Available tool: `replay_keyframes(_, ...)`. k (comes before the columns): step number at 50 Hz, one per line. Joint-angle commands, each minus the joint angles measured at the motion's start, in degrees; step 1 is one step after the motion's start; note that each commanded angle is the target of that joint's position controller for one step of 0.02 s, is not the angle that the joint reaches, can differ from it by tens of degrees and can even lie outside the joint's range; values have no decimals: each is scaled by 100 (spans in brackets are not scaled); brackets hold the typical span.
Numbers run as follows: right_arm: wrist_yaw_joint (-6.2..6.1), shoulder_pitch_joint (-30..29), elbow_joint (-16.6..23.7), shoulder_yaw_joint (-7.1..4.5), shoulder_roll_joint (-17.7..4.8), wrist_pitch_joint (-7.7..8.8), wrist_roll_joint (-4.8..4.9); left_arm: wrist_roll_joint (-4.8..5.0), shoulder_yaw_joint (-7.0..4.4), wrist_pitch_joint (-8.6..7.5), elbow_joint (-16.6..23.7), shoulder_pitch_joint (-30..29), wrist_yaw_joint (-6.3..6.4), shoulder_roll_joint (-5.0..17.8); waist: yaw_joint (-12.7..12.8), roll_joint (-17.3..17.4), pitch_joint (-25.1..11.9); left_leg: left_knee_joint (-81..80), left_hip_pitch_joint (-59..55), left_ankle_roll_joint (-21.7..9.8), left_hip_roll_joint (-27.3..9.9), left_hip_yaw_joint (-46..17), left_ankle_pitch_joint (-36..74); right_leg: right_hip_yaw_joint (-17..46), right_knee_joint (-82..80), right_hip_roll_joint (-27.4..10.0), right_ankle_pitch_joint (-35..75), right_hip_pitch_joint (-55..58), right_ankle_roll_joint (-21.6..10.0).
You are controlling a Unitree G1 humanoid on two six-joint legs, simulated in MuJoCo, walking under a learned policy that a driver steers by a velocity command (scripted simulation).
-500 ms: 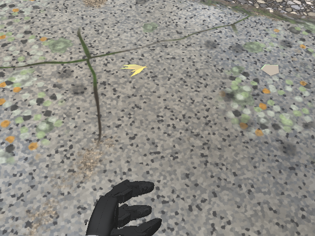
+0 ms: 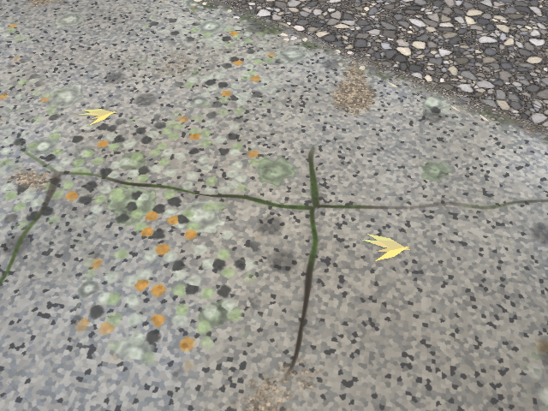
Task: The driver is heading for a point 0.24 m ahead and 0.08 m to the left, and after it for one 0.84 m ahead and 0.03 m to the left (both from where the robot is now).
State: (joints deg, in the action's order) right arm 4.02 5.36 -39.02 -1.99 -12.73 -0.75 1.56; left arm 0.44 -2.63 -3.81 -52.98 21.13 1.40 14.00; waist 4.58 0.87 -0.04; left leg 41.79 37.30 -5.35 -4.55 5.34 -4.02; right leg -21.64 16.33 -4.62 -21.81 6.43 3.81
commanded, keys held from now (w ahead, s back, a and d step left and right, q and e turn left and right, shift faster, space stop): q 0.22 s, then no key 0.78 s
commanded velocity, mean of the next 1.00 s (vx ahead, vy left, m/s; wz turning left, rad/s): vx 0.12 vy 0.00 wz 0.26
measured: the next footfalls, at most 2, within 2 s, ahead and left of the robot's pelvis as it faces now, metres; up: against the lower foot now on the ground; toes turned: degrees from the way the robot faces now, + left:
left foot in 0.06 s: +0.21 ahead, +0.11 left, +0.00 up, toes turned +10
right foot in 0.56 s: +0.36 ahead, -0.08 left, +0.00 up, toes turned +15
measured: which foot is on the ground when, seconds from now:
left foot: up 0.00-0.04, down 0.06-1.00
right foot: down 0.00-0.08, up 0.10-0.54, down 0.56-1.00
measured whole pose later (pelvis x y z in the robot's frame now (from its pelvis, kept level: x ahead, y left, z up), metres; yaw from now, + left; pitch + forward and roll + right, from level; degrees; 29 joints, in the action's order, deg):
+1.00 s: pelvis +0.25 +0.00 +0.00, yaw +15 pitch +0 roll +0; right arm -1.3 14.2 -42.3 -2.5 -11.3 -0.7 -0.9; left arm -0.3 -2.4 -1.2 -47.6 6.3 1.5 11.2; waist -0.1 -0.3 0.9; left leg 30.9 9.0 -0.7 2.6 -4.6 -21.4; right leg -0.1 31.9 0.6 -12.9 -18.6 -0.9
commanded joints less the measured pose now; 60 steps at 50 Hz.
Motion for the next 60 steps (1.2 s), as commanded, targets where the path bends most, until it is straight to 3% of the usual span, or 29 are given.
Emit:
replay_keyframes(1,7,-80,448,-313,-644,85,1,146,-368,105,356,-294,-53,1308,-481,-817,384,-462,-621,-218,489,552,-867,477,679,-1381,5719,89,-1037)
replay_keyframes(2,-26,773,236,-475,-908,106,-7,195,-405,175,419,-445,-55,1392,-942,-703,24,-1034,-1587,-389,767,628,-580,375,1823,-1195,6254,-75,-894)
replay_keyframes(3,-158,1475,34,-683,-1317,116,-58,176,-378,139,460,-297,-45,1284,-1190,-442,-464,-1361,-3006,-541,923,270,2,446,3102,-888,5399,-840,-646)
replay_keyframes(4,-269,1685,42,-825,-1974,111,-124,-117,-223,42,773,-97,-25,644,-837,837,-888,-1009,-5003,-1254,-476,-1926,1281,540,5228,-179,1453,-3333,-222)
replay_keyframes(5,-238,1386,341,-719,-1943,206,-223,-128,-85,-160,990,-16,-40,440,-582,1105,-2000,-1985,-5623,-2261,-1705,-4773,1345,1846,6773,795,-1558,-4350,-7)
replay_keyframes(6,-163,1327,393,-573,-1476,304,-220,61,-197,-263,1126,-752,-80,834,-903,232,-2047,-2251,-5345,-1890,-1529,-4299,1670,2657,7005,445,-1177,-4512,-107)
replay_keyframes(7,-169,1193,349,-527,-1323,368,-188,136,-140,-332,1286,-1122,-59,692,-820,214,-1365,-2143,-4661,-1642,-1325,-3378,2143,2575,6779,266,-699,-4698,-199)
replay_keyframes(8,-195,983,377,-492,-1176,402,-106,19,-135,-351,1222,-1130,10,664,-645,-139,-1019,-2090,-4015,-1374,-1035,-2788,2326,2605,6443,50,-316,-4643,-221)
replay_keyframes(9,-245,785,447,-435,-1014,401,-84,-31,-186,-305,1233,-1113,55,792,-497,-119,-856,-2136,-3484,-1245,-850,-2389,2488,2627,6176,-89,-132,-4415,-232)
replay_keyframes(10,-269,705,519,-395,-973,390,-146,-34,-229,-228,1259,-1028,43,874,-365,-24,-799,-2238,-3072,-1184,-727,-2236,2623,2643,6024,-117,24,-4162,-243)
replay_keyframes(13,-340,666,569,-396,-1088,409,-225,-96,-202,-3,1248,-881,75,692,-227,85,-764,-2280,-2539,-1195,-603,-1846,3334,2494,5416,-30,272,-4084,-73)
replay_keyframes(15,-379,749,525,-391,-1123,373,-204,-144,-152,92,1260,-998,110,557,-249,221,-765,-2257,-2405,-1115,-502,-1630,3390,2433,4849,29,591,-4118,13)
replay_keyframes(17,-438,785,495,-360,-1054,290,-166,-121,-108,136,1319,-1270,129,494,-325,371,-780,-2210,-2385,-941,-387,-1486,2871,2423,4133,36,993,-4032,77)
replay_keyframes(20,-484,823,429,-337,-1022,208,-181,-67,-77,173,1405,-1683,127,456,-513,574,-757,-2170,-2489,-838,-421,-1551,2189,2438,3139,69,1404,-3833,125)
replay_keyframes(24,-440,804,320,-264,-878,174,-211,-59,-113,136,1416,-1831,62,508,-659,653,-655,-1907,-2670,-812,-554,-1818,1795,2387,2247,209,1271,-3409,10)
replay_keyframes(26,-444,683,275,-197,-738,159,-153,-90,-123,58,1358,-1658,8,458,-507,609,-590,-1546,-2675,-634,-467,-1903,1504,2302,1326,301,1562,-2919,-179)
replay_keyframes(27,-450,693,244,-157,-650,181,-144,-153,-126,12,1289,-1485,-5,463,-387,520,-605,-1400,-2459,-408,-290,-1887,1067,2368,721,238,2466,-2293,-303)
replay_keyframes(28,-459,880,263,-89,-420,239,-283,-251,-171,-38,1283,-1334,-5,734,-505,141,-810,-1104,-2191,-91,72,-1737,294,2934,776,-353,4124,-1562,-477)
replay_keyframes(29,-450,1429,213,-82,-338,292,-368,-297,-198,-13,1354,-1447,27,944,-921,-757,-902,-813,-1614,195,530,-1413,-1365,3453,1120,-943,5470,-956,-1040)
replay_keyframes(30,-475,1450,166,-77,-388,269,-361,-234,-83,40,1299,-1470,36,436,-842,-1279,-1087,-716,-1663,493,518,-1208,-2011,3784,1040,-1220,5040,-1055,-1605)
replay_keyframes(31,-488,1216,198,-89,-514,210,-323,-150,-23,79,1300,-1616,12,226,-794,-1267,-1014,-973,-1876,591,359,-1167,-1725,3789,966,-1066,4309,-1311,-1571)
replay_keyframes(33,-503,867,192,-138,-619,70,-280,-91,-79,127,1330,-1740,-20,395,-629,-797,-731,-1282,-1947,513,445,-1197,-1090,3208,1080,-474,3271,-1544,-1105)
replay_keyframes(35,-490,774,218,-140,-584,-10,-288,-85,-113,100,1239,-1544,-29,510,-519,-442,-629,-1405,-2113,365,430,-1264,-689,2938,1145,-244,2701,-1682,-847)
replay_keyframes(36,-485,770,219,-132,-523,-12,-283,-92,-113,93,1198,-1504,-25,489,-507,-430,-605,-1420,-2159,333,418,-1279,-577,2871,1180,-178,2653,-1675,-794)
replay_keyframes(44,-517,849,92,-146,-347,52,-252,-75,-111,160,1040,-1620,26,346,-447,-110,-421,-1536,-2127,377,377,-1298,-357,2743,1308,-28,2581,-1495,-793)
replay_keyframes(60,-619,1182,-337,-186,-318,163,-227,-63,-125,268,279,-1642,75,309,-415,-108,-2,-1815,-2088,397,353,-1223,-814,2705,996,136,1546,-1570,-670)
Keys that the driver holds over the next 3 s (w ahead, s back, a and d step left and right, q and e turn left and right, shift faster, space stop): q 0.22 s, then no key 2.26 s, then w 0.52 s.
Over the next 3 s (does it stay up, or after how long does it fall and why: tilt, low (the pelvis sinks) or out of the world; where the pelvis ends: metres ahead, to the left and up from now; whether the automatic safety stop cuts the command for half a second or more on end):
stays up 0.39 0.00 0.02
